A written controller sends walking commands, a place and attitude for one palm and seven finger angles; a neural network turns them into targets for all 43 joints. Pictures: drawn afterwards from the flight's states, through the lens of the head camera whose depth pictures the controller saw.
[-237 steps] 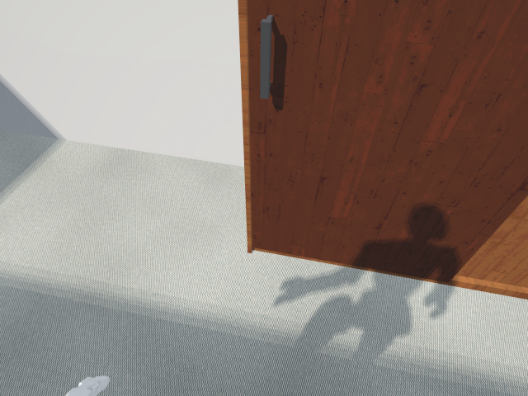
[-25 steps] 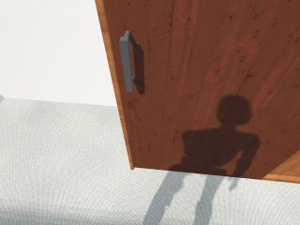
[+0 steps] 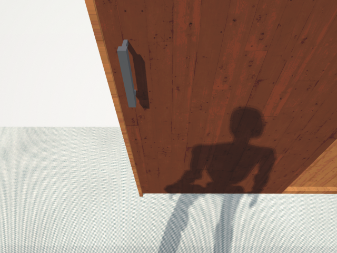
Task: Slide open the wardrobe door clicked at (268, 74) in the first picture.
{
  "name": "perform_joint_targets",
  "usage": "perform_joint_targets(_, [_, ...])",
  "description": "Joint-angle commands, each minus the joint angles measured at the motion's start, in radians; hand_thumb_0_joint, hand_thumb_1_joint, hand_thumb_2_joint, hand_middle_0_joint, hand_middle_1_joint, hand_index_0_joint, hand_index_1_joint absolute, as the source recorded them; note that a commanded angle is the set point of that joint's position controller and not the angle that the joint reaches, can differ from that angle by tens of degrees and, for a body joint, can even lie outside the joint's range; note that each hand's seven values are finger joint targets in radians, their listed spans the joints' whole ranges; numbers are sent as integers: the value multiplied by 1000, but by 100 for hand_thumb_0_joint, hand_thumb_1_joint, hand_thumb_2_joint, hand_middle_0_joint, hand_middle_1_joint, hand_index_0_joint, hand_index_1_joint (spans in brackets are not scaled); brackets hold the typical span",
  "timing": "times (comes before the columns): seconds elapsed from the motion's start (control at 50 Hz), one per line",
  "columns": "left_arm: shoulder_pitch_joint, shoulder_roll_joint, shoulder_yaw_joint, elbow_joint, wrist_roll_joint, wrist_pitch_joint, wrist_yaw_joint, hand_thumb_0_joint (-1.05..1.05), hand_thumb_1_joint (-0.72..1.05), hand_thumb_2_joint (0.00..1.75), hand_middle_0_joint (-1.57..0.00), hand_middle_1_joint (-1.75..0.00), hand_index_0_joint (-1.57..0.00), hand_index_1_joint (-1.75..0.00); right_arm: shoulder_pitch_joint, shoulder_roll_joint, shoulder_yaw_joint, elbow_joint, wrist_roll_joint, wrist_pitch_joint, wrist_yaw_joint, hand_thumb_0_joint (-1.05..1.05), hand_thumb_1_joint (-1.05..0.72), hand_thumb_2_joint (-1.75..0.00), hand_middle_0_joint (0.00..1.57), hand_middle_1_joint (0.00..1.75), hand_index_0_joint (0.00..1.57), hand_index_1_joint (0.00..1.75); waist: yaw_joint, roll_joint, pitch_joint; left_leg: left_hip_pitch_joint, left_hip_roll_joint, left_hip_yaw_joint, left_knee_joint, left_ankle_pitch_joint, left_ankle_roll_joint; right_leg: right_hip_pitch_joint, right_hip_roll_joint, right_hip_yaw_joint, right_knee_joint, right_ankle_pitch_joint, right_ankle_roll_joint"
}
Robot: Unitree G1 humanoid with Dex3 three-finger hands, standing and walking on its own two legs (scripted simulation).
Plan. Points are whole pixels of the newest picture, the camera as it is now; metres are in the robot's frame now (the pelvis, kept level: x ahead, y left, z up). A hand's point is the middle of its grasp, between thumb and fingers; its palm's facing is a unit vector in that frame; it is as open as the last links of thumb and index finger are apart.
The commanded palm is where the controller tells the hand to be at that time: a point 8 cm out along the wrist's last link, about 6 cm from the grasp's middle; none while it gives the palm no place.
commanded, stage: look again from close up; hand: left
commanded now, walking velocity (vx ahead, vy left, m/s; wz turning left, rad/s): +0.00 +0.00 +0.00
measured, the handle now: (129, 75) +0.52 +0.13 +0.15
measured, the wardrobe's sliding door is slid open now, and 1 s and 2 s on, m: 0.00 0.00 0.00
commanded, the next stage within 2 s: shuffle to correct the standing spot in 0.66 s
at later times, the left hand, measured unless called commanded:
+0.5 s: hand out of the picture -0.03 +0.16 -0.17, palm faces +0.01 -0.98 -0.21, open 7.4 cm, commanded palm none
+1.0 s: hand out of the picture -0.01 +0.16 -0.19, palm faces +0.06 -0.98 -0.19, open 7.4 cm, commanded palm none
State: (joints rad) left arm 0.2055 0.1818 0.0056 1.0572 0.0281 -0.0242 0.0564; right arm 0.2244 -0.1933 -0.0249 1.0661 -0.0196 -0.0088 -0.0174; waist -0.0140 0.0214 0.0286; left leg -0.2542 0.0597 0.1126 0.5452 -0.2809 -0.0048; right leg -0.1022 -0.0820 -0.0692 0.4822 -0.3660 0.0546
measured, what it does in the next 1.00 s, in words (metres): stands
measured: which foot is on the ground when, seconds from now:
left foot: down 0.00-1.00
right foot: down 0.00-1.00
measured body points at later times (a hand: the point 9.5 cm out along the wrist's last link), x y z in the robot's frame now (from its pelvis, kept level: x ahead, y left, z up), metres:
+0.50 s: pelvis -0.02 -0.02 +0.00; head -0.01 -0.03 +0.45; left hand -0.02 +0.21 -0.16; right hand -0.02 -0.24 -0.16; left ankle +0.00 +0.12 -0.73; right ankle -0.07 -0.15 -0.73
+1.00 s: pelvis +0.02 -0.02 -0.01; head +0.02 -0.02 +0.44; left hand -0.01 +0.21 -0.17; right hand +0.04 -0.26 -0.16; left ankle +0.01 +0.12 -0.73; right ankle -0.07 -0.15 -0.73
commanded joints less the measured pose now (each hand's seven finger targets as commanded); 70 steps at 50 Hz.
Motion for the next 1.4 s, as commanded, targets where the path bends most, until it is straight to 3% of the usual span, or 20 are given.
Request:
perform_joint_targets(0.0, [72,121,19,-58,-13,-6,-7,0,90,90,-20,-30,-20,-30,61,-101,-11,-82,-4,-10,5,0,-90,-90,20,30,20,30,1,13,-37,42,62,-89,-34,291,39,-100,-18,18,9,211,-88])
perform_joint_targets(0.1, [62,133,15,-65,-16,6,-15,0,90,90,-20,-30,-20,-30,57,-97,-3,-96,0,-1,6,0,-90,-90,20,30,20,30,5,-65,10,3,44,-69,-44,138,33,-140,-34,35,-36,86,-84])
perform_joint_targets(0.22, [67,140,11,-61,-16,17,-20,0,90,90,-20,-30,-20,-30,86,-84,1,-77,-1,8,9,0,-90,-90,20,30,20,30,-2,-69,100,-16,33,-57,-72,6,20,-241,-36,61,-99,-114,-90])
perform_joint_targets(0.42, [133,116,15,-28,-16,11,-22,0,90,90,-20,-30,-20,-30,102,-74,3,-43,6,-12,-2,0,-90,-90,20,30,20,30,16,-20,13,31,58,-67,-90,166,25,-157,-27,44,-59,98,-78])
perform_joint_targets(0.74, [142,127,21,5,-10,3,-25,0,90,90,-20,-30,-20,-30,46,-88,-2,-20,7,-12,-9,0,-90,-90,20,30,20,30,21,-21,26,63,64,-60,-90,235,21,-133,-38,43,-84,237,-79])
perform_joint_targets(0.82, [168,115,25,18,-7,13,-32,0,90,90,-20,-30,-20,-30,57,-65,2,-20,-2,-3,2,0,-90,-90,20,30,20,30,24,-55,65,-5,32,-26,-47,-9,18,-152,-46,71,-121,-84,-100])
perform_joint_targets(0.9, [188,137,43,15,-4,13,-36,0,90,90,-20,-30,-20,-30,52,-46,3,-36,-4,-10,9,0,-90,-90,20,30,20,30,29,-128,119,-82,0,17,42,-43,16,-144,-86,109,-137,-103,-137])
perform_joint_targets(0.96, [205,132,51,14,-2,7,-40,0,90,90,-20,-30,-20,-30,79,-50,1,-34,-3,-23,9,0,-90,-90,20,30,20,30,21,-89,104,-47,3,24,52,52,28,-127,-75,67,-53,59,-137])
perform_joint_targets(1.0, [184,110,48,1,-5,2,-44,0,90,90,-20,-30,-20,-30,159,-89,-6,-3,-4,-33,3,0,-90,-90,20,30,20,30,-13,38,57,91,64,-52,-7,242,61,-190,-11,-41,121,156,-105])
perform_joint_targets(1.04, [104,56,35,-45,-7,-10,-47,0,90,90,-20,-30,-20,-30,292,-157,-27,43,-6,-37,-13,0,-90,-90,20,30,20,30,-61,281,25,262,226,-306,-109,495,189,-407,87,-108,410,-115,-77])
perform_joint_targets(1.06, [47,51,33,-71,-9,-13,-43,0,90,90,-20,-30,-20,-30,331,-151,-24,56,-9,-39,-18,0,-90,-90,20,30,20,30,-79,300,41,313,281,-372,-138,669,242,-518,71,-55,526,-287,-86])
perform_joint_targets(1.08, [17,46,36,-82,-12,-13,-39,0,90,90,-20,-30,-20,-30,310,-133,-16,52,-11,-39,-23,0,-90,-90,20,30,20,30,-67,240,51,279,301,-353,-125,783,254,-518,31,-5,531,-311,-93])
perform_joint_targets(1.12, [69,17,39,-60,-20,-6,-39,0,90,90,-20,-30,-20,-30,171,-110,-6,16,-11,-34,-30,0,-90,-90,20,30,20,30,3,188,55,101,242,-214,-108,748,186,-317,5,10,331,-240,-85])
perform_joint_targets(1.16, [233,44,47,4,-13,-14,-40,0,90,90,-20,-30,-20,-30,67,-100,-2,-11,6,-29,-31,0,-90,-90,20,30,20,30,86,32,-29,-5,119,-76,39,517,64,-48,17,-14,-17,232,-50])
perform_joint_targets(1.18, [282,135,62,24,-8,-23,-32,0,90,90,-20,-30,-20,-30,62,-68,0,-30,20,-26,-27,0,-90,-90,20,30,20,30,90,-163,-82,-98,64,-38,102,156,20,55,-105,101,-42,550,-60])
perform_joint_targets(1.2, [278,167,63,19,-10,-20,-23,0,90,90,-20,-30,-20,-30,66,-24,2,-49,23,-15,-23,0,-90,-90,20,30,20,30,77,-295,-87,-133,6,-26,180,-202,-8,45,-273,248,-66,848,-133])
perform_joint_targets(1.22, [234,177,50,5,-10,-16,-26,0,90,90,-20,-30,-20,-30,97,-26,-7,-39,25,-8,-25,0,-90,-90,20,30,20,30,58,-242,-113,-103,-1,-66,252,-306,-6,17,-317,243,-51,924,-225])
perform_joint_targets(1.24, [189,137,49,-11,-8,-16,-21,0,90,90,-20,-30,-20,-30,79,-2,-8,-30,20,0,-26,0,-90,-90,20,30,20,30,52,-254,-46,-120,-1,-58,295,-293,-7,-18,-279,199,-36,1034,-245])
perform_joint_targets(1.3, [164,105,41,-17,0,-11,-4,0,90,90,-20,-30,-20,-30,67,12,-6,-18,18,9,-21,0,-90,-90,20,30,20,30,54,-235,1,-199,-5,-63,337,-266,-12,31,-241,143,4,1186,-242])
perform_joint_targets(1.38, [154,140,60,-44,2,2,4,0,90,90,-20,-30,-20,-30,39,24,-9,-39,15,16,-13,0,-90,-90,20,30,20,30,58,-156,-48,-182,-36,-22,225,-178,-22,87,-220,127,20,1121,-240])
